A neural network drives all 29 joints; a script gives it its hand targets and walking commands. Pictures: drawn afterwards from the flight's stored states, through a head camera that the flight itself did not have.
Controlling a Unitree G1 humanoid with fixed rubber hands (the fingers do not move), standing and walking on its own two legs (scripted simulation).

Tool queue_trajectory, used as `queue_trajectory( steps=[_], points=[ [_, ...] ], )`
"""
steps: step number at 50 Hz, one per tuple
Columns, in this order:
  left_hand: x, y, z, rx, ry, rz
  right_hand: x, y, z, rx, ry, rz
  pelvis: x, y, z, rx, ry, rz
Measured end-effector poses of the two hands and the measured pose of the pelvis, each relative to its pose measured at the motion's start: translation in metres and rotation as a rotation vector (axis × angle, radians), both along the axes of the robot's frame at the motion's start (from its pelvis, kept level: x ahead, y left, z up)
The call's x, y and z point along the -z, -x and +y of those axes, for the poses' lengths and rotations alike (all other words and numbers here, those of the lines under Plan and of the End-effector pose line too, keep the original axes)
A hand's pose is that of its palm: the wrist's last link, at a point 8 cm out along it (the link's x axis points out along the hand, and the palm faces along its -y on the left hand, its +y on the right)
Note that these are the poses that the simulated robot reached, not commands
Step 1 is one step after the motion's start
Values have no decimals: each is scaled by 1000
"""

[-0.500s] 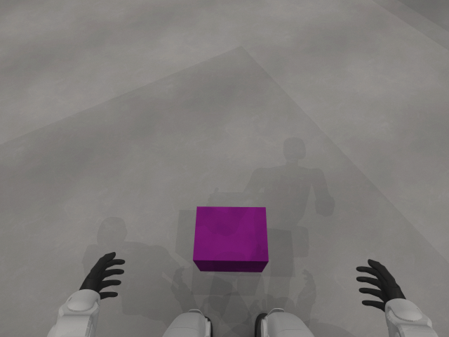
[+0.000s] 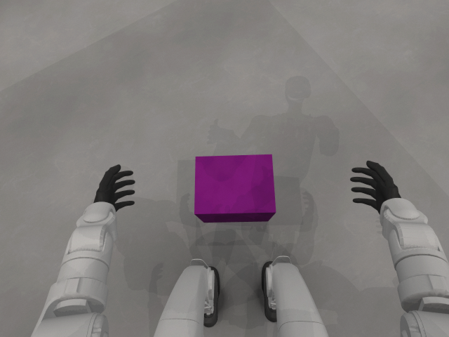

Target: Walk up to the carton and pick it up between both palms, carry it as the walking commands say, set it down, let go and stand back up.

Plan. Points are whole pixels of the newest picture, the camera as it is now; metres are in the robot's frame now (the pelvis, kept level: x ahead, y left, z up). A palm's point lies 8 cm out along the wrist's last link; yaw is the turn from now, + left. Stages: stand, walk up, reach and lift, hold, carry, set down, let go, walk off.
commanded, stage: reach and lift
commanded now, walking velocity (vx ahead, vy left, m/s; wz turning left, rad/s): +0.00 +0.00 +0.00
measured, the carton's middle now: (234, 191) +0.46 +0.02 -0.57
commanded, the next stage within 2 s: none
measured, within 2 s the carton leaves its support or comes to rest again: neither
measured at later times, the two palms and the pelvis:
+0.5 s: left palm (135, 145) +0.47 +0.23 -0.13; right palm (339, 141) +0.48 -0.22 -0.14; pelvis +0.00 -0.01 -0.04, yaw +2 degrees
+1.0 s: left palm (152, 165) +0.46 +0.23 -0.26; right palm (321, 157) +0.49 -0.21 -0.26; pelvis -0.05 -0.01 -0.11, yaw +2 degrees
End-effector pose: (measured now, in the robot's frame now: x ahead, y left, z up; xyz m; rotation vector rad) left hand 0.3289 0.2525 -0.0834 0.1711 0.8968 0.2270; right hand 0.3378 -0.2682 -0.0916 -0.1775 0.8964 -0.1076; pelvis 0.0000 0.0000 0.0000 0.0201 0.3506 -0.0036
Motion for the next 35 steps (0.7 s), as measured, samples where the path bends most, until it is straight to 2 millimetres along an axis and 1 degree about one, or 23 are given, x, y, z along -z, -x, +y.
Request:
queue_trajectory(
  steps=[5, 10, 14, 18, 22, 27, 31, 35],
  points=[
    [16, -19, -3, -1, 37, -39, 19, -33, 18, -21, -25, -33, 11, 11, -7, -17, 2, 59],
    [29, -51, -7, 8, 62, -95, 29, -69, 33, -5, -44, -100, 22, 18, -13, -29, 8, 124],
    [31, -81, -7, 10, 73, -148, 30, -96, 40, 10, -49, -141, 28, 17, -15, -37, 14, 182],
    [30, -108, -9, 18, 83, -192, 33, -116, 45, 29, -64, -165, 32, 12, -14, -43, 20, 246],
    [37, -128, -15, 34, 102, -213, 40, -131, 49, 49, -93, -191, 36, 6, -10, -43, 23, 311],
    [58, -147, -28, 46, 130, -222, 56, -147, 54, 49, -106, -219, 43, 1, -4, -36, 22, 388],
    [74, -154, -34, 49, 129, -242, 68, -156, 56, 38, -107, -249, 45, 2, 1, -30, 21, 394],
    [88, -152, -30, 47, 105, -254, 85, -154, 53, 18, -86, -247, 43, 8, 3, -24, 19, 334]
  ],
)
